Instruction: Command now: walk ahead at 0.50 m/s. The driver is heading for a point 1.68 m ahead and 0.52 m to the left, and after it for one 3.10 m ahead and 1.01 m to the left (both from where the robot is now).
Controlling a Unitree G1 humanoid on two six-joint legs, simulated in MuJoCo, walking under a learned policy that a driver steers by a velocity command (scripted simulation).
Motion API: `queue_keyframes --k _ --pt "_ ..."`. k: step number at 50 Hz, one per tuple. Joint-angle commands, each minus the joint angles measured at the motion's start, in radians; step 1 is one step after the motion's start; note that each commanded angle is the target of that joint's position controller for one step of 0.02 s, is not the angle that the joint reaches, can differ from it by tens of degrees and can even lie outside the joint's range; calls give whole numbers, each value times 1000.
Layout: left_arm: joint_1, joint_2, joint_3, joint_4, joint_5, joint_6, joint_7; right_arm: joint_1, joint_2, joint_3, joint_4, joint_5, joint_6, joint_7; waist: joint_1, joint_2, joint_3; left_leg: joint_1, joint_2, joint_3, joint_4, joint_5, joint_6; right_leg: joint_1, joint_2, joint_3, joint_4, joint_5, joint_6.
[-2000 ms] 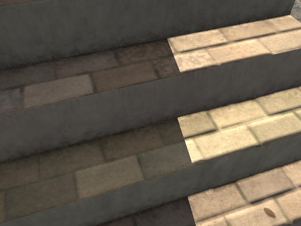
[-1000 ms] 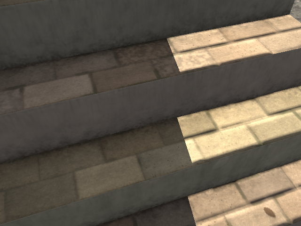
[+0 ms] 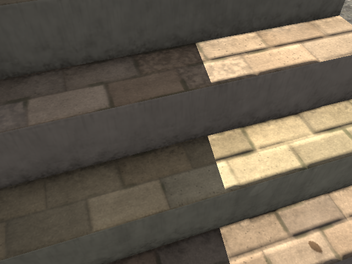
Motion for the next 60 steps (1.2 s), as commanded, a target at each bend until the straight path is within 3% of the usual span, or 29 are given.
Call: queue_keyframes --k 1,18,33,46,47,51,60 --pt "-39 121 23 -50 -1 -11 3 -50 -119 -22 -53 0 -11 -3 0 2 -60 68 98 -55 8 209 16 -43 -112 42 -11 269 -8" --pt "-26 114 25 -57 -1 -10 4 -44 -114 -23 -58 0 -11 -4 0 -1 -55 65 97 -54 8 206 16 -45 -112 39 -11 268 -8" --pt "76 129 56 -12 -3 11 11 39 -125 -52 1 5 7 -10 1 1 -24 45 96 -55 73 229 16 -78 -101 37 48 256 -4" --pt "152 119 70 9 2 33 15 104 -116 -62 35 3 29 -10 -1 3 11 7 92 -53 94 162 16 -118 -94 43 66 173 -12" --pt "200 164 89 21 -10 44 6 130 -153 -76 37 -11 32 -7 1 -19 -10 -8 42 -28 99 78 16 -116 -44 18 69 141 -4" --pt "216 112 90 16 -4 60 11 147 -107 -73 43 -7 36 -11 0 3 35 -56 36 -23 101 38 14 -155 -37 16 77 114 -6" --pt "288 96 101 12 -5 63 23 204 -95 -78 50 -3 33 -19 -2 6 41 -74 34 -24 121 31 15 -176 -32 17 97 116 -13"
